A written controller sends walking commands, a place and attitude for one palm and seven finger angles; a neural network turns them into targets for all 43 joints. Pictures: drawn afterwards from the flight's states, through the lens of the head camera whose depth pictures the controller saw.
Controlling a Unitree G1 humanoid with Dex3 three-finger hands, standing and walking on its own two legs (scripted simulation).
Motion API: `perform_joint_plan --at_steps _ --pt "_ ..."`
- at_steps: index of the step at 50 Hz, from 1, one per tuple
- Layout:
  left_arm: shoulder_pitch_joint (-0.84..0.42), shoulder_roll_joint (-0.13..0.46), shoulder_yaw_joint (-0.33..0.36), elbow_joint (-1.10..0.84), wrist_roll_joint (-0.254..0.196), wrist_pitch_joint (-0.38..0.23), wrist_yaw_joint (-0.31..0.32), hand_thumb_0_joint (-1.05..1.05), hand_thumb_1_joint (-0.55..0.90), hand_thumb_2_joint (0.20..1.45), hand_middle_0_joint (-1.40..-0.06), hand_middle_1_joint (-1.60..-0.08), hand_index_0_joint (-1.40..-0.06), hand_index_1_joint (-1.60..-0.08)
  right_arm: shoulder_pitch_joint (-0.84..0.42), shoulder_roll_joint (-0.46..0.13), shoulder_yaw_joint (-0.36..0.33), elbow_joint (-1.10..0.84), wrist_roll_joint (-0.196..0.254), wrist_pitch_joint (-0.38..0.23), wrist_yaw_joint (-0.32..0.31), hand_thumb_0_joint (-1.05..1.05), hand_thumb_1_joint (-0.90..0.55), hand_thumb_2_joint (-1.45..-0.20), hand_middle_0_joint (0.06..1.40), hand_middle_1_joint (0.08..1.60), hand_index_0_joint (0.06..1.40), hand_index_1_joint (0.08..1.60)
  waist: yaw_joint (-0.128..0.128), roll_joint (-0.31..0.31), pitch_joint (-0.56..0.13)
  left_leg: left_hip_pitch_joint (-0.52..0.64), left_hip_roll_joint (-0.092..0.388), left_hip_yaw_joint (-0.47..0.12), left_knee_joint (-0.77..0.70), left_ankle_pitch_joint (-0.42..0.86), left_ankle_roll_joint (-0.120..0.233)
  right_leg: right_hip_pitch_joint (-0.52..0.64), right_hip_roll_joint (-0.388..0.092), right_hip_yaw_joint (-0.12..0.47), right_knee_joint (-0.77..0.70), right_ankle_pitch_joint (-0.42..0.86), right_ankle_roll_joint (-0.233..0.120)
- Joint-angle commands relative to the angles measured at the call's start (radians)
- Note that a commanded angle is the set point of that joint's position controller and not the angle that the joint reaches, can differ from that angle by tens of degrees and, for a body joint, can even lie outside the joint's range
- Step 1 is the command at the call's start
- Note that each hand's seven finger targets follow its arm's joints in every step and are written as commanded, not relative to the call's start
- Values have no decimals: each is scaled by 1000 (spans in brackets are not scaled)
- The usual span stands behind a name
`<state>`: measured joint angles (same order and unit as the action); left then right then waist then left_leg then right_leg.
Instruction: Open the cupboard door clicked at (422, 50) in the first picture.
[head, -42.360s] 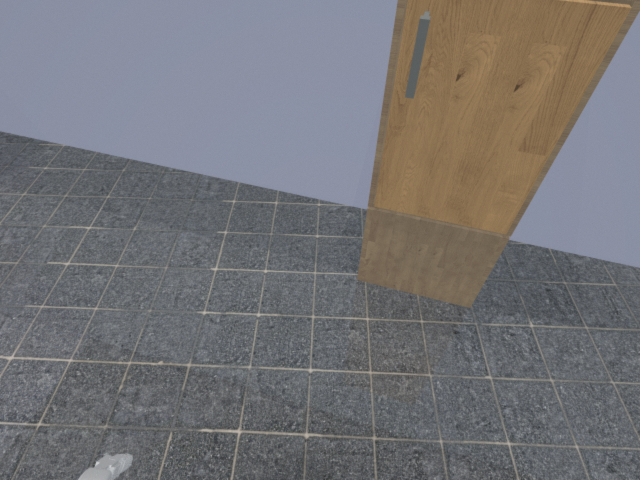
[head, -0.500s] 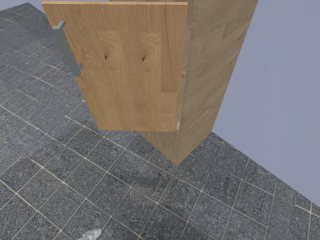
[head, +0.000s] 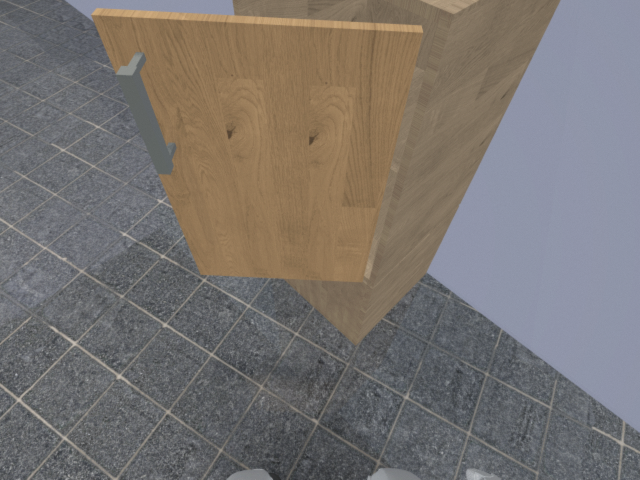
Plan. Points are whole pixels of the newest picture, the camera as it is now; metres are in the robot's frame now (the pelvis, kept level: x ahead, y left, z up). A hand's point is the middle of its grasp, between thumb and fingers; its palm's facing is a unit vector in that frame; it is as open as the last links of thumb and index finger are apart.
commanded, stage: come to a stop and stand still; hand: left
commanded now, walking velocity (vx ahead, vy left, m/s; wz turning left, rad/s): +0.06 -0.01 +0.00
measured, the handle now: (152, 117) +0.53 +0.28 +0.13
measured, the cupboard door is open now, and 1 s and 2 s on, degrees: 43 43 43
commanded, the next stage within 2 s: look again from close up in 1.00 s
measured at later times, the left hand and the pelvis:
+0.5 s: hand out of the picture +0.01 +0.15 -0.18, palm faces +0.08 -0.98 -0.19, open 7.3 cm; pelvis -0.01 -0.03 +0.00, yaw +2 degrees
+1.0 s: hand out of the picture -0.01 +0.16 -0.18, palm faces +0.04 -0.99 -0.15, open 7.4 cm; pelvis +0.00 +0.00 +0.00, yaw +1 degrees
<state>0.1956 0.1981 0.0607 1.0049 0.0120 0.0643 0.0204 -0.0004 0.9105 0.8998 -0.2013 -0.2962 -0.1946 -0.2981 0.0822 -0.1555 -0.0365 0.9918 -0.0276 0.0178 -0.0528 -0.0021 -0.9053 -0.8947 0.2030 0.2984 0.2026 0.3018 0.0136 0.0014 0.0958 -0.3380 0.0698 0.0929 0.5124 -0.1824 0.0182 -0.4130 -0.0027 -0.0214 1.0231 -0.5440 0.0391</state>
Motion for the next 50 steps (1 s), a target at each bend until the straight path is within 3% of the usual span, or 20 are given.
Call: perform_joint_plan --at_steps 1,3,4,5,6,7,8,10,12,16,18,19,20,22,23,25,28,33,45,50 --pt "89 36 16 -65 5 -7 -2 0 900 900 -200 -300 -200 -300 81 -223 -66 -25 -6 -1 -5 0 -900 -900 200 300 200 300 -19 184 -178 132 281 -214 -146 367 149 74 -39 9 -170 57 -10" --pt "146 35 13 -52 5 -19 -4 0 900 900 -200 -300 -200 -300 65 -219 -65 -31 -3 3 6 0 -900 -900 200 300 200 300 3 185 -182 77 237 -204 -128 172 118 189 -28 -28 -368 149 -17" --pt "181 39 13 -35 9 -26 -3 0 900 900 -200 -300 -200 -300 66 -208 -64 -30 2 7 13 0 -900 -900 200 300 200 300 18 135 -173 20 185 -169 -100 29 82 270 -17 -56 -498 261 -15" --pt "192 70 15 -29 18 -35 2 0 900 900 -200 -300 -200 -300 87 -162 -60 -27 11 11 21 0 -900 -900 200 300 200 300 19 4 -147 -51 97 -120 -32 -126 31 314 -57 0 -634 285 -25" --pt "165 141 20 -35 25 -49 8 0 900 900 -200 -300 -200 -300 93 -83 -45 -40 19 18 31 0 -900 -900 200 300 200 300 6 -258 -103 -137 -26 -34 107 -295 -40 259 -258 275 -795 105 -99" --pt "94 178 14 -62 18 -55 10 0 900 900 -200 -300 -200 -300 42 -83 -34 -60 15 26 43 0 -900 -900 200 300 200 300 21 -296 -42 -84 -37 -73 214 -345 -46 76 -364 357 -904 -81 -170" --pt "39 184 7 -80 20 -55 9 0 900 900 -200 -300 -200 -300 40 -95 -37 -59 10 28 56 0 -900 -900 200 300 200 300 5 -208 -16 -46 -35 -96 277 -325 -37 -20 -367 334 -923 -167 -189" --pt "-17 147 6 -78 17 -66 11 0 900 900 -200 -300 -200 -300 81 -102 -43 -11 -2 34 57 0 -900 -900 200 300 200 300 -20 -218 30 -80 -38 -105 363 -215 -35 -1 -292 291 -895 -54 -157" --pt "-9 128 6 -63 12 -73 7 0 900 900 -200 -300 -200 -300 133 -104 -42 17 1 24 59 0 -900 -900 200 300 200 300 -25 -188 29 -74 -34 -91 350 -176 -42 67 -275 216 -869 76 -154" --pt "87 141 16 -18 14 -90 7 0 900 900 -200 -300 -200 -300 143 -88 -27 25 8 -6 54 0 -900 -900 200 300 200 300 20 -133 -37 -59 -53 -60 127 -226 -55 292 -294 194 -762 408 -183" --pt "106 141 15 11 9 -93 9 0 900 900 -200 -300 -200 -300 168 -71 -15 43 11 -17 44 0 -900 -900 200 300 200 300 16 -111 -87 29 -67 -48 -57 -166 -59 356 -281 159 -662 648 -168" --pt "99 139 13 19 1 -93 11 0 900 900 -200 -300 -200 -300 202 -67 -9 62 13 -24 39 0 -900 -900 200 300 200 300 2 -101 -116 110 -69 -50 -150 -48 -55 346 -257 128 -611 708 -142" --pt "97 119 7 23 -7 -91 11 0 900 900 -200 -300 -200 -300 219 -83 -8 73 13 -34 35 0 -900 -900 200 300 200 300 4 -71 -140 180 -35 -81 -171 99 -40 317 -210 88 -564 717 -109" --pt "107 65 -9 31 -8 -87 11 0 900 900 -200 -300 -200 -300 224 -125 -15 82 12 -40 21 0 -900 -900 200 300 200 300 12 18 -200 287 71 -138 -79 387 0 249 -140 22 -557 592 -62" --pt "97 58 -12 32 -5 -82 18 0 900 900 -200 -300 -200 -300 226 -134 -15 83 11 -32 19 0 -900 -900 200 300 200 300 5 -16 -168 250 77 -127 -64 340 3 245 -134 23 -597 520 -59" --pt "69 60 -17 51 -4 -70 16 0 900 900 -200 -300 -200 -300 227 -116 -4 104 12 -31 13 0 -900 -900 200 300 200 300 -4 67 -126 231 53 -136 -103 359 2 253 -125 6 -584 508 -53" --pt "81 40 -25 73 -3 -64 16 0 900 900 -200 -300 -200 -300 229 -112 -1 114 13 -31 6 0 -900 -900 200 300 200 300 -3 82 -84 214 60 -148 -136 344 11 254 -105 -4 -599 435 -46" --pt "98 29 -35 101 0 -62 14 0 900 900 -200 -300 -200 -300 227 -96 6 124 15 -33 5 0 -900 -900 200 300 200 300 -4 5 -17 176 41 -145 -173 211 4 248 -113 6 -642 417 -43" --pt "136 22 -39 117 -2 -67 19 0 900 900 -200 -300 -200 -300 257 -96 13 134 15 -43 1 0 -900 -900 200 300 200 300 -10 32 -52 231 35 -134 -172 335 0 269 -111 3 -630 467 -40" --pt "147 14 -41 124 -2 -66 20 0 900 900 -200 -300 -200 -300 265 -85 13 142 16 -42 0 0 -900 -900 200 300 200 300 -10 4 -21 210 31 -133 -180 286 1 263 -112 4 -638 455 -40"
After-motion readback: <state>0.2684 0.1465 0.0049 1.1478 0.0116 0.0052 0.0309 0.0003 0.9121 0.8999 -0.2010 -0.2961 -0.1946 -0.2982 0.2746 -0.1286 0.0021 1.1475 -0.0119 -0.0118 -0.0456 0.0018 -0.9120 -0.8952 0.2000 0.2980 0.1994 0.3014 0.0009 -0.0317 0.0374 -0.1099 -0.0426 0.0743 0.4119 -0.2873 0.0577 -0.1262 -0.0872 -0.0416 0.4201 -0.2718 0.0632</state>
